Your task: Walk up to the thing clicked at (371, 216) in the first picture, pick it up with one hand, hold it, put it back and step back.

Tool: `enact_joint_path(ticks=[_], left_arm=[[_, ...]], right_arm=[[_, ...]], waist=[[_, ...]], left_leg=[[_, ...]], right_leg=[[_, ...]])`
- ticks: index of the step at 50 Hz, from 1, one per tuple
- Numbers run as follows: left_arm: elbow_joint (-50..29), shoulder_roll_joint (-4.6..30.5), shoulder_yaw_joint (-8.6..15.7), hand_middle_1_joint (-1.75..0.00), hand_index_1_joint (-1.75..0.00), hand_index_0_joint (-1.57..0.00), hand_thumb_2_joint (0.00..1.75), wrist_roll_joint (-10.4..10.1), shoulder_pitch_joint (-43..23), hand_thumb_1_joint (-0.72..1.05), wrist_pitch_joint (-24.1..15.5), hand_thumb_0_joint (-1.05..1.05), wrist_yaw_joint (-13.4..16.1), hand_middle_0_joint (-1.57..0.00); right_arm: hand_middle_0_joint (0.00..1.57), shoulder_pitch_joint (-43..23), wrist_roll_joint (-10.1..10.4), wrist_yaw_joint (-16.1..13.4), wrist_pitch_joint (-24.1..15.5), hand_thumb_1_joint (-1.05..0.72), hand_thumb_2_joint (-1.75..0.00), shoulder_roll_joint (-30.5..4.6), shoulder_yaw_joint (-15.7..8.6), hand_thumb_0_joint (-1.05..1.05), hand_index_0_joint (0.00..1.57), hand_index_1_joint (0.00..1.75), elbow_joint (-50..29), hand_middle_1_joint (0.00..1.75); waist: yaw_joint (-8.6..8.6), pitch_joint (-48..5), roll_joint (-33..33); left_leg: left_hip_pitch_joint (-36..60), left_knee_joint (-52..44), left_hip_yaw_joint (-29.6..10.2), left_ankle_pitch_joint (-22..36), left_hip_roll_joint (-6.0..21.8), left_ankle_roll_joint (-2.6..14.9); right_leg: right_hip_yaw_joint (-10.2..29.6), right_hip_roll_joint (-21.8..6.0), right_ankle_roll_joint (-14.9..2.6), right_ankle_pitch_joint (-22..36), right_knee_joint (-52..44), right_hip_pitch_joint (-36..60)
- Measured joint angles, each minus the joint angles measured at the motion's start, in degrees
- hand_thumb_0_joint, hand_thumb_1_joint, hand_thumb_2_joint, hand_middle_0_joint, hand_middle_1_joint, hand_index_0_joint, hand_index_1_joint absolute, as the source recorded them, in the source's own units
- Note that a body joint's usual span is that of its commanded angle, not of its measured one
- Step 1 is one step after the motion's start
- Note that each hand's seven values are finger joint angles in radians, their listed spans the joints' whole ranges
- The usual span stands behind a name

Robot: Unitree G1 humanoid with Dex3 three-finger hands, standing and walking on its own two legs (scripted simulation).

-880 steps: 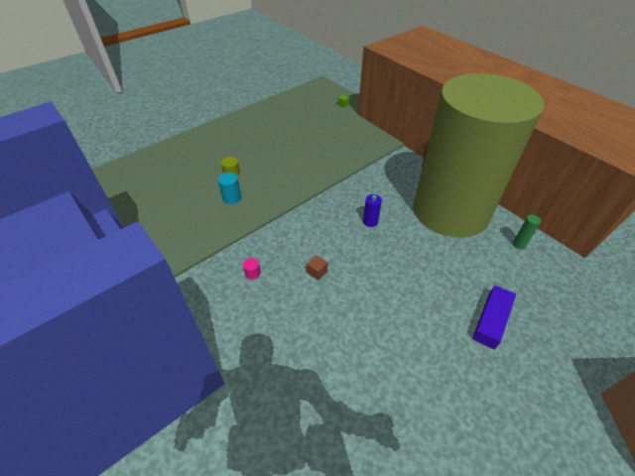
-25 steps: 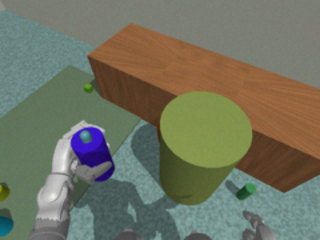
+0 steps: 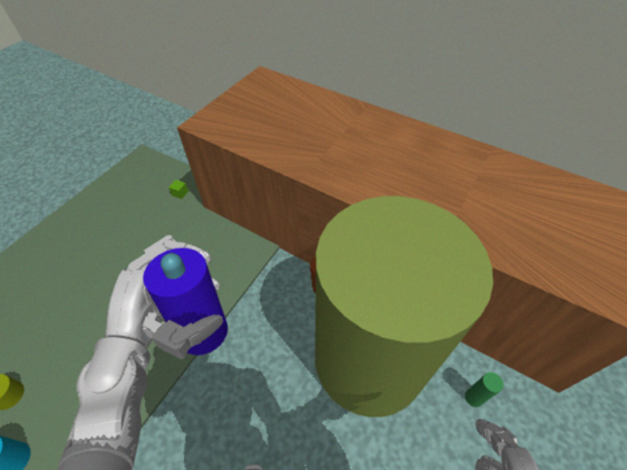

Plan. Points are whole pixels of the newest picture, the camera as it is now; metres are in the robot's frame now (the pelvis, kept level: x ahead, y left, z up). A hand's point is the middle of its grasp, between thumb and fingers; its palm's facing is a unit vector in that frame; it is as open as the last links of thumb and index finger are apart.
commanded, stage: hold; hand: left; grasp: from the side
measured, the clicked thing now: (187, 299) +0.32 +0.16 +0.06
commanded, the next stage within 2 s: none
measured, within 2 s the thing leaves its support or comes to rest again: neither
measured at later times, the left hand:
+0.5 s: hand (188, 302) +0.31 +0.16 +0.07, palm faces -0.09 -1.00 -0.01, open 9.9 cm
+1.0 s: hand (187, 301) +0.31 +0.16 +0.07, palm faces -0.08 -1.00 -0.01, open 9.9 cm
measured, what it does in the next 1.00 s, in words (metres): stands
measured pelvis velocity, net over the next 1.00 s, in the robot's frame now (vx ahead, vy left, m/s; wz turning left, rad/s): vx -0.01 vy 0.00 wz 0.00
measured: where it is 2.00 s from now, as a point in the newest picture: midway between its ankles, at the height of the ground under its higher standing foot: outside the picture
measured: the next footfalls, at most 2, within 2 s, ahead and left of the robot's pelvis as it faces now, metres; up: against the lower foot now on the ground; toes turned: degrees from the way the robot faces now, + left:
none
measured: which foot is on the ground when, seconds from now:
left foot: down 0.00-1.00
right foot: down 0.00-1.00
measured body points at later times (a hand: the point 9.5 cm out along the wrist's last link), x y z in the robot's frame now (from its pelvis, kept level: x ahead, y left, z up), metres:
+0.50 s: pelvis -0.01 +0.00 +0.01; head +0.03 +0.00 +0.46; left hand +0.31 +0.21 +0.07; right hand +0.13 -0.25 -0.10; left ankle +0.01 +0.14 -0.69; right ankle -0.01 -0.13 -0.69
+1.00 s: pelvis -0.01 +0.00 +0.01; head +0.02 +0.00 +0.46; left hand +0.31 +0.21 +0.07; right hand +0.13 -0.25 -0.10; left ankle +0.01 +0.14 -0.69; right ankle -0.01 -0.13 -0.69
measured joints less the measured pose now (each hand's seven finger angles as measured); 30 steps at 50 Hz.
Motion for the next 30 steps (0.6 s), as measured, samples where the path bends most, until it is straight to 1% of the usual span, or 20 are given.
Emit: enact_joint_path(ticks=[25, 30], left_arm=[[-0.55, -0.33, -0.73, -1.10, -1.10, -0.71, 1.14, 0.26, 0.34, -0.39, 0.98, 0.03, 0.30, -0.76], [0.27, -0.37, -0.28, -1.10, -1.10, -0.71, 1.14, 0.25, 0.13, -0.39, 0.62, 0.03, 0.34, -0.76]], right_arm=[[0.20, -0.50, 0.15, 0.09, -0.09, -0.89, -0.89, 0.08, 0.15, 0.01, 0.20, 0.30, -0.01, 0.30], [0.20, -0.51, 0.06, 0.22, -0.20, -0.89, -0.89, 0.03, 0.11, 0.01, 0.20, 0.30, 0.15, 0.30]], waist=[[0.09, 1.28, -0.06], [0.07, 1.45, -0.14]], left_leg=[[4.14, -3.90, 0.28, 2.19, -0.25, 0.04], [4.20, -4.07, 0.25, 2.42, -0.24, -0.03]], right_leg=[[0.15, -0.17, 0.00, 2.04, -3.53, 3.90], [0.12, -0.15, -0.07, 2.18, -3.56, 3.90]])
